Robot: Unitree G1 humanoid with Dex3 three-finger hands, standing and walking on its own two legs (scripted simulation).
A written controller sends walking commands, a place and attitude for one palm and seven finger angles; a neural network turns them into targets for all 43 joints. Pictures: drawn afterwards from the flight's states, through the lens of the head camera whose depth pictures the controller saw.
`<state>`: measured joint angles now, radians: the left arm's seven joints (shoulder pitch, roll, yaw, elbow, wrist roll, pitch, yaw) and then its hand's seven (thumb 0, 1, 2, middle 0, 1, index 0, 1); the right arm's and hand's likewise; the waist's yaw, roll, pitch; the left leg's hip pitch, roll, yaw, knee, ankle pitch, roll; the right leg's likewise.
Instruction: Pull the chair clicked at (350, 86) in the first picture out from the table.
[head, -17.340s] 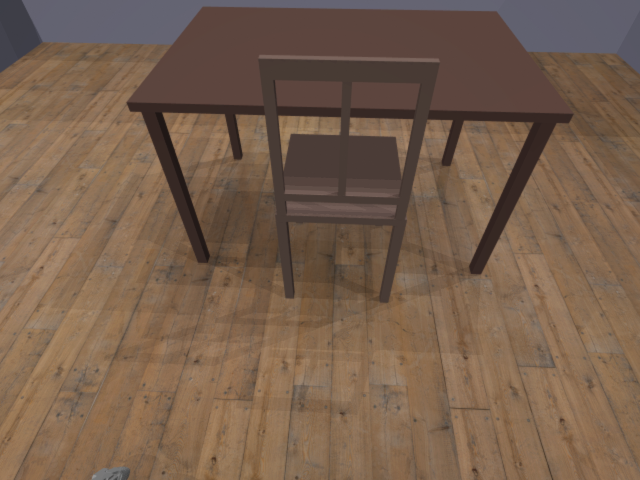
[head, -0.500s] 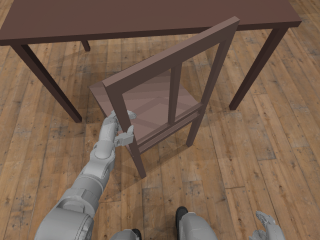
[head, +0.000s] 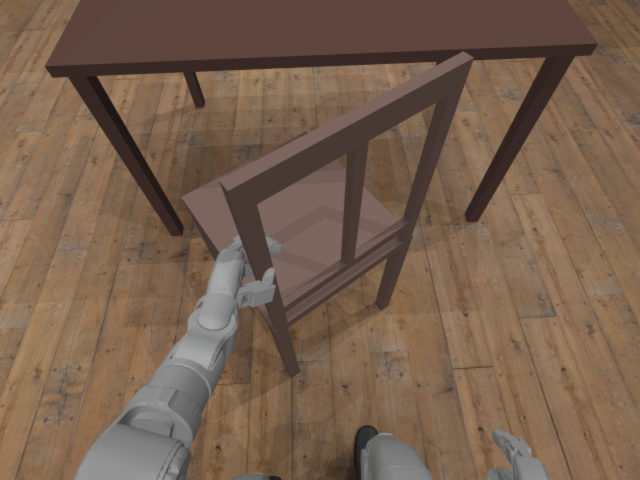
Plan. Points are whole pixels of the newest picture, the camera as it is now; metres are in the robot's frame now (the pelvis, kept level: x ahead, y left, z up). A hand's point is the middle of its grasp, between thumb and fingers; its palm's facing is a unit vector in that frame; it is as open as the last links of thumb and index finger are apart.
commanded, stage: step backward, pulling the chair out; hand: left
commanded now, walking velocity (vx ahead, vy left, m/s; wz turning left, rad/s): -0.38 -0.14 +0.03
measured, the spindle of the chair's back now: (351, 212) +0.51 -0.06 -0.07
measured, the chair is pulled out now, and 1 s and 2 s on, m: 0.31 0.47 0.60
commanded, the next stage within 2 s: stop walking, hand still on the chair in 1.50 s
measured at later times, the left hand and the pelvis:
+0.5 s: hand (262, 346) +0.28 +0.07 -0.04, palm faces -0.13 -0.97 -0.19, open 6.1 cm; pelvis -0.10 +0.01 +0.00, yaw +3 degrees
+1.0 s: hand (248, 407) +0.21 +0.09 -0.04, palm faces -0.14 -0.96 -0.23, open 6.2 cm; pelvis -0.17 +0.02 +0.00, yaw +1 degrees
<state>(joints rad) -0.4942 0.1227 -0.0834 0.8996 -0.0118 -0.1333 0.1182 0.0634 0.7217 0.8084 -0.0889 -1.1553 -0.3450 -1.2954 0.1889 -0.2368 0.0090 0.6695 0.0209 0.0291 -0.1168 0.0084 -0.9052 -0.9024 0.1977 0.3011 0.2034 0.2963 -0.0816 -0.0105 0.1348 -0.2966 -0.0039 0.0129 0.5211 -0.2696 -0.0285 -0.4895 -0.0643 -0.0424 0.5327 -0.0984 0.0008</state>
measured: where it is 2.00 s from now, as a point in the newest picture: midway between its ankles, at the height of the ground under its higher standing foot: outside the picture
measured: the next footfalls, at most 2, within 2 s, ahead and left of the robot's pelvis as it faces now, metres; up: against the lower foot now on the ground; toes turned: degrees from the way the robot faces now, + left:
right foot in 0.08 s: +0.07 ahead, -0.11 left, +0.00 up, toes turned -3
left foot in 0.48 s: -0.10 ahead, +0.16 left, +0.00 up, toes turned +4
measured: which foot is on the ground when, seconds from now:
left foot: down 0.00-0.14, up 0.16-0.46, down 0.48-0.68, up 0.70-0.98, down 1.00-1.00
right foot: up 0.00-0.06, down 0.08-0.52, up 0.54-0.64, down 0.66-1.00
